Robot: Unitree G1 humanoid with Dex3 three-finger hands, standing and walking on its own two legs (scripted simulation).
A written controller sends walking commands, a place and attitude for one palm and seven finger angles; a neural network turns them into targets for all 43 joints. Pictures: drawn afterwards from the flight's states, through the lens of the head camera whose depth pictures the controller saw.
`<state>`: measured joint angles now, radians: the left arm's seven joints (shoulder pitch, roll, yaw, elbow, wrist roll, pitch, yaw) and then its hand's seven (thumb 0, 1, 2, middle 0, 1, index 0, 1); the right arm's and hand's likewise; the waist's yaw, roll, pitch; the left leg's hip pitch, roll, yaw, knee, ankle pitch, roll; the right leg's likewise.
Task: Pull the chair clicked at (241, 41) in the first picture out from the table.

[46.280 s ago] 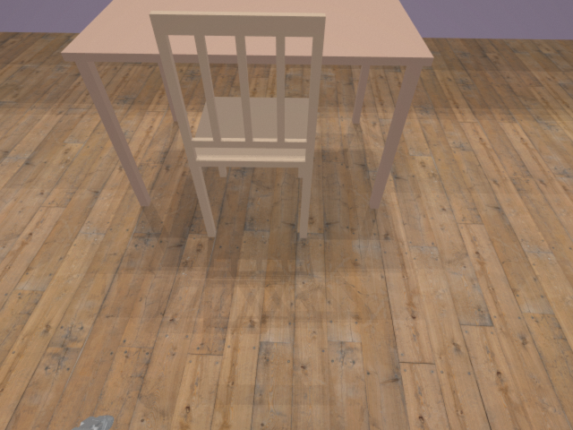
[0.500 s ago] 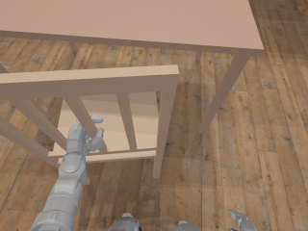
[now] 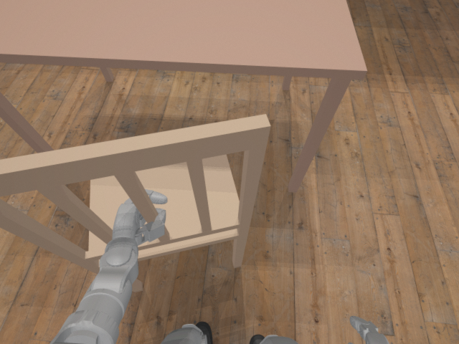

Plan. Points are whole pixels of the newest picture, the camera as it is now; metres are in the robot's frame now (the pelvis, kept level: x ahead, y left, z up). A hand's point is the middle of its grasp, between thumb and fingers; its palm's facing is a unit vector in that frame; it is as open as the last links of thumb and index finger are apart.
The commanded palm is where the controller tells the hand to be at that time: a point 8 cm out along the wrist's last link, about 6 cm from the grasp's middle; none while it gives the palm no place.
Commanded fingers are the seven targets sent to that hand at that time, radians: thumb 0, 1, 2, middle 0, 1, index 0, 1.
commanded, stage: step backward, pulling the chair out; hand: left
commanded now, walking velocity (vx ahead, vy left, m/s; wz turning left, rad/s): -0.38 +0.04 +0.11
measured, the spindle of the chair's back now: (148, 211) +0.36 +0.17 -0.07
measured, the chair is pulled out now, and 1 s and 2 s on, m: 0.26 0.32 0.49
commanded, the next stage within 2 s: none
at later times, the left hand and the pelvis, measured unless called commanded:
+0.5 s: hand (160, 251) +0.28 +0.13 -0.07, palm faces +0.04 -0.98 -0.18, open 5.5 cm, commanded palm +0.26 +0.18 -0.06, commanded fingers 0.00 0.90 0.90 -0.50 -1.45 -0.50 -1.45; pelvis -0.05 -0.01 -0.01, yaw +2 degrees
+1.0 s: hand (159, 259) +0.27 +0.13 -0.07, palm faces +0.01 -0.98 -0.18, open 5.5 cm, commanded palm +0.24 +0.18 -0.06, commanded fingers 0.00 0.90 0.90 -0.50 -1.45 -0.50 -1.45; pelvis -0.08 -0.01 +0.00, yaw +1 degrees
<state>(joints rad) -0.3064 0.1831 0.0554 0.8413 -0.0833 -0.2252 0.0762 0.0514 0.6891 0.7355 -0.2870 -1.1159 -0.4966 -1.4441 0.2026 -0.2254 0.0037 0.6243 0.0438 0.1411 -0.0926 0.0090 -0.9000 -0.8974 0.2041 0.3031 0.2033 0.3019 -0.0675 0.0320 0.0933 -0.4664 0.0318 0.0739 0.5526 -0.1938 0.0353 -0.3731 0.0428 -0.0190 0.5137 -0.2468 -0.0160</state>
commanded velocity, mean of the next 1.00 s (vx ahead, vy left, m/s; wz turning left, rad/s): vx -0.38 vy -0.01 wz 0.07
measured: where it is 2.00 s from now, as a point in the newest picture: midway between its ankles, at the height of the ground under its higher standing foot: outside the picture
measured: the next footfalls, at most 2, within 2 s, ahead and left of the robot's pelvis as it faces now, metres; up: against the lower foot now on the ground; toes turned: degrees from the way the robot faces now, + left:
left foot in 0.74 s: +0.01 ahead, +0.12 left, +0.00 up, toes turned +1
right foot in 1.38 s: -0.06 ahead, -0.13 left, +0.00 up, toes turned +2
